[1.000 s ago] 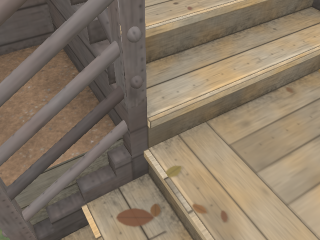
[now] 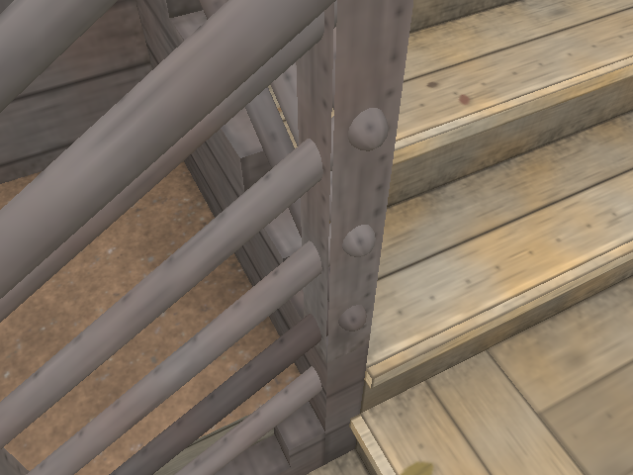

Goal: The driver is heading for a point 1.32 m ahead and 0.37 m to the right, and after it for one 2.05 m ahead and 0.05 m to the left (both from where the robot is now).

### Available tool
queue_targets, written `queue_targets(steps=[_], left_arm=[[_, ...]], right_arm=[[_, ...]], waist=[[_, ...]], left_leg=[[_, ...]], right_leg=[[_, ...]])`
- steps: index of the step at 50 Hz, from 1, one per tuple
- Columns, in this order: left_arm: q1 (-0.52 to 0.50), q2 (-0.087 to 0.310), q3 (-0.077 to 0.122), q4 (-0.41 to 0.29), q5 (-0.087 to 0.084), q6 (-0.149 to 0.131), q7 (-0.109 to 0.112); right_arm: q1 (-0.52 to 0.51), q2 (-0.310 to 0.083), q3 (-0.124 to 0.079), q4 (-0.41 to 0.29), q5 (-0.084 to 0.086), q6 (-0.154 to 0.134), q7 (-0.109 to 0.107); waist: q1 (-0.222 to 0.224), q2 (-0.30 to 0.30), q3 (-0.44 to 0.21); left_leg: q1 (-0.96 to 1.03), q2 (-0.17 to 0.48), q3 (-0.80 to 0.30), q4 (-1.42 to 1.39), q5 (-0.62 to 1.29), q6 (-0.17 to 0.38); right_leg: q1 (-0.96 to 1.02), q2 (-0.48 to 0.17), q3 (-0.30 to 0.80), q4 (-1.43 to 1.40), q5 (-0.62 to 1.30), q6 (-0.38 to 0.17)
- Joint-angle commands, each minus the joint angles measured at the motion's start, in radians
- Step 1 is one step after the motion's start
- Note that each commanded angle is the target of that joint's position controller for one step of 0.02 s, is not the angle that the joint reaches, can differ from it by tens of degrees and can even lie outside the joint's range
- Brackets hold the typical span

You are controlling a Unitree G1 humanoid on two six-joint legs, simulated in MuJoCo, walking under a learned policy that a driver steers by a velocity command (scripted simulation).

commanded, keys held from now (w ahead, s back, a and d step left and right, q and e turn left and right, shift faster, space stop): w+shift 1.00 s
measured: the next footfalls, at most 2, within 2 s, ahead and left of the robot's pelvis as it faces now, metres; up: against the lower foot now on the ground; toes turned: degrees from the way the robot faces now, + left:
right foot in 0.04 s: +0.04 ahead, -0.04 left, +0.01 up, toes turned -5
left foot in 0.18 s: +0.08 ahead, +0.06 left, +0.01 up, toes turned +4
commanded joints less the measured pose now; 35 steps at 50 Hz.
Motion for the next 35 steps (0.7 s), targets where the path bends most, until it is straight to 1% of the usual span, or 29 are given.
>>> queue_targets(steps=[1,2,3,4,5,7,8,9,10,11,12,13,15,17,18,19,21,23,25,26,27,28,29,30,31,32,33,34,35], left_arm=[[0.316,0.021,0.036,0.073,0.005,0.035,-0.015],[0.176,-0.035,0.019,0.057,0.013,0.006,-0.036],[0.032,0.012,0.02,-0.004,-0.032,-0.03,-0.026],[-0.081,0.067,0.035,-0.072,-0.036,-0.033,-0.003],[-0.057,0.039,0.031,-0.094,-0.048,-0.03,0.003],[0.019,0.035,0.033,-0.09,-0.068,-0.035,0.007],[-0.01,0.029,0.023,-0.101,-0.068,-0.039,0.029],[-0.054,0.032,0.019,-0.112,-0.041,-0.046,0.038],[-0.091,0.037,0.012,-0.138,-0.021,-0.06,0.022],[-0.066,0.066,0.017,-0.169,-0.029,-0.08,0.006],[-0.014,0.126,0.046,-0.123,-0.051,-0.069,-0.005],[-0.012,0.104,0.043,-0.117,-0.049,-0.037,-0.013],[-0.029,0.041,0.024,-0.125,-0.016,-0.023,-0.022],[-0.045,0.014,0.014,-0.138,-0.012,-0.035,-0.042],[-0.051,0.012,0.01,-0.143,-0.011,-0.04,-0.046],[0.01,0.001,0.007,-0.126,-0.014,-0.033,-0.047],[0.009,-0.002,0.006,-0.103,-0.021,-0.026,-0.032],[0.05,0.013,0.012,-0.122,0.003,-0.016,-0.028],[0.097,0.033,0.021,-0.114,0.013,-0.017,-0.022],[0.159,0.066,0.044,-0.083,0.01,-0.024,-0.014],[0.221,0.053,0.056,-0.042,0.008,-0.017,-0.005],[0.224,0.023,0.056,-0.002,0.009,-0.022,-0.016],[0.212,-0.032,0.038,0.049,0.017,-0.038,-0.036],[-0.001,-0.061,0.01,0.061,0.027,-0.072,-0.045],[-0.042,-0.04,0.014,0.079,-0.008,-0.116,-0.052],[0.071,0.066,0.058,0.129,-0.013,-0.146,-0.038],[0.058,0.187,0.102,0.113,-0.022,-0.124,0.001],[0.065,0.163,0.091,0.077,-0.032,-0.095,0.018],[0.001,0.096,0.066,0.025,-0.038,-0.063,0.035]], right_arm=[[-0.183,-0.075,-0.041,-0.104,0.049,-0.007,-0.038],[-0.141,-0.004,-0.03,-0.103,0.037,0.032,-0.039],[-0.003,0.018,-0.026,-0.123,-0.002,0.053,-0.043],[0.065,0.003,-0.03,-0.132,-0.011,0.071,-0.051],[0.083,-0.05,-0.041,-0.122,-0.001,0.076,-0.056],[0.027,-0.001,-0.013,-0.131,0.022,0.051,-0.024],[0.013,0.029,0.004,-0.143,0.021,0.033,-0.012],[0.128,-0.008,-0.019,-0.082,0.03,0.025,0.003],[0.215,-0.129,-0.063,-0.039,0.024,0.0,0.014],[0.221,-0.207,-0.081,-0.085,-0.018,-0.023,-0.007],[0.203,-0.056,-0.025,-0.105,-0.041,-0.039,-0.027],[0.221,-0.054,-0.016,-0.108,-0.038,-0.036,-0.037],[0.157,-0.085,-0.022,-0.116,-0.002,-0.026,-0.033],[0.08,-0.068,-0.012,-0.13,-0.025,-0.033,-0.003],[0.053,-0.07,-0.014,-0.124,-0.022,-0.033,0.009],[0.058,-0.085,-0.019,-0.103,-0.01,-0.024,0.022],[0.12,-0.101,-0.038,-0.096,-0.004,-0.014,0.023],[0.102,-0.134,-0.056,-0.085,0.017,-0.008,0.013],[-0.068,-0.224,-0.085,-0.124,0.027,0.004,-0.002],[-0.106,-0.271,-0.106,-0.134,0.04,0.012,-0.009],[-0.101,-0.269,-0.116,-0.127,0.066,0.02,-0.021],[-0.129,-0.21,-0.108,-0.143,0.098,0.034,-0.028],[-0.121,-0.101,-0.087,-0.148,0.096,0.039,-0.005],[-0.055,-0.009,-0.08,-0.14,0.075,0.055,0.029],[-0.048,0.01,-0.077,-0.137,0.059,0.051,0.047],[0.034,0.044,-0.064,-0.129,0.025,0.044,0.062],[0.16,-0.014,-0.064,-0.102,-0.017,0.027,0.054],[0.145,-0.024,-0.051,-0.077,-0.025,0.028,0.04],[0.062,-0.013,-0.036,-0.118,0.007,0.048,0.025]], waist=[[0.146,-0.133,-0.052],[0.077,-0.259,0.013],[-0.086,-0.372,0.086],[-0.144,-0.399,0.136],[-0.123,-0.27,0.159],[-0.057,0.009,0.103],[-0.053,0.013,0.076],[-0.086,0.074,-0.021],[-0.151,0.273,-0.127],[-0.151,0.529,-0.235],[-0.13,0.196,-0.275],[-0.106,0.059,-0.238],[-0.043,-0.017,-0.09],[0.024,0.039,-0.107],[0.043,0.075,-0.108],[0.069,0.151,-0.135],[0.018,0.201,-0.114],[0.066,0.285,-0.141],[0.146,0.314,-0.165],[0.156,0.312,-0.179],[0.149,0.34,-0.209],[0.142,0.262,-0.177],[0.094,-0.021,-0.09],[-0.088,-0.212,0.08],[-0.102,-0.176,0.068],[-0.147,-0.066,0.004],[-0.179,-0.038,-0.106],[-0.113,-0.049,-0.172],[-0.091,-0.088,-0.21]], left_leg=[[-0.214,0.051,-0.024,0.171,0.03,0.268],[-0.21,-0.082,-0.035,0.572,-0.206,0.263],[-0.044,-0.207,-0.043,0.667,-0.237,0.247],[-0.029,-0.238,-0.006,0.694,-0.2,0.206],[-0.037,-0.183,-0.015,0.662,-0.158,0.193],[-0.004,-0.113,0.035,0.205,-0.176,0.218],[0.089,-0.07,-0.003,-0.117,-0.144,0.243],[0.289,-0.094,0.058,-0.308,0.128,0.251],[0.572,0.063,-0.204,-0.253,0.508,0.361],[0.599,0.386,-0.867,-0.374,0.701,0.526],[0.585,0.467,-0.937,-0.377,0.559,0.534],[0.546,0.414,-0.832,-0.361,0.351,0.474],[0.484,0.264,-0.518,-0.309,0.252,0.377],[0.255,0.082,-0.254,-0.349,0.359,0.293],[0.161,0.046,-0.187,-0.383,0.421,0.285],[0.184,0.048,-0.162,-0.409,0.535,0.308],[0.277,0.106,-0.181,-0.423,0.776,0.339],[0.385,0.176,-0.183,-0.379,1.155,0.332],[0.336,0.212,-0.146,-0.32,1.507,0.349],[0.375,0.221,-0.163,-0.228,1.571,0.374],[0.38,0.254,-0.217,-0.166,1.505,0.391],[0.334,0.17,-0.203,-0.001,1.107,0.348],[0.184,-0.023,-0.102,0.352,0.137,0.282],[-0.083,-0.14,-0.084,0.766,-0.41,0.26],[-0.26,-0.233,-0.143,1.098,-0.531,0.269],[-0.344,-0.279,-0.177,1.113,-0.491,0.272],[-0.323,-0.203,-0.186,0.813,-0.259,0.22],[-0.367,-0.138,-0.158,0.696,-0.144,0.185],[-0.351,-0.099,-0.121,0.494,-0.19,0.155]], right_leg=[[0.403,-0.032,0.013,-0.641,0.202,-0.16],[0.234,0.023,0.04,-0.634,0.362,-0.204],[-0.148,-0.029,0.227,-0.701,0.542,-0.265],[-0.29,-0.107,0.364,-0.834,0.289,-0.301],[-0.258,-0.134,0.386,-0.805,0.102,-0.307],[-0.072,-0.097,0.314,-0.676,0.048,-0.225],[-0.031,-0.073,0.253,-0.593,0.249,-0.164],[-0.024,-0.046,0.176,-0.409,0.434,-0.138],[-0.24,0.054,0.052,-0.118,0.464,-0.007],[-0.441,0.136,0.096,0.281,-0.055,0.078],[-0.473,0.173,0.32,0.64,-0.026,0.088],[-0.553,0.182,0.342,0.831,0.065,0.097],[-0.665,0.133,0.317,0.842,0.167,0.105],[-0.347,0.145,0.168,0.683,0.257,0.128],[-0.216,0.149,0.122,0.558,0.282,0.14],[-0.151,0.152,0.06,0.516,0.255,0.153],[-0.183,0.147,0.068,0.492,0.175,0.162],[-0.138,0.108,0.1,0.317,0.006,0.124],[0.088,0.079,0.057,-0.137,-0.115,0.076],[0.16,0.072,0.026,-0.362,-0.056,0.054],[0.257,0.056,0.011,-0.587,0.089,0.03],[0.349,0.021,0.013,-0.932,0.376,-0.046],[0.385,-0.033,0.087,-1.191,0.646,-0.134],[0.304,-0.076,0.045,-1.094,0.896,-0.145],[0.306,-0.135,0.033,-0.915,1.403,-0.122],[0.364,-0.202,0.071,-0.726,1.747,-0.142],[0.437,-0.206,0.152,-0.759,1.462,-0.182],[0.532,-0.196,0.209,-0.771,1.057,-0.231],[0.532,-0.199,0.266,-0.829,0.695,-0.23]])
Velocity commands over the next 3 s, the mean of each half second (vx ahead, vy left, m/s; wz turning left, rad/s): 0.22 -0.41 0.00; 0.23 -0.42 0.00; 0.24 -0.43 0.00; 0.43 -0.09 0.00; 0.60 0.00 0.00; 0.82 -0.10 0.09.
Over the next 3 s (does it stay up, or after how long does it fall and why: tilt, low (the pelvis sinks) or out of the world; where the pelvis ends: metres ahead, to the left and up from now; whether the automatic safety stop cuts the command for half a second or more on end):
stays up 0.89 -0.56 0.36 its command is cut before an obstacle from the start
